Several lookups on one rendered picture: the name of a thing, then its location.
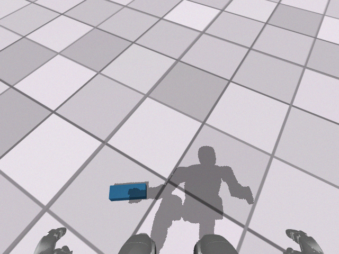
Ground carton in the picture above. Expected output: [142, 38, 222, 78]
[109, 183, 147, 201]

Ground left robot hand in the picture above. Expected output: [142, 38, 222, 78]
[34, 228, 73, 254]

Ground right robot hand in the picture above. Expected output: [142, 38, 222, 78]
[283, 229, 324, 254]

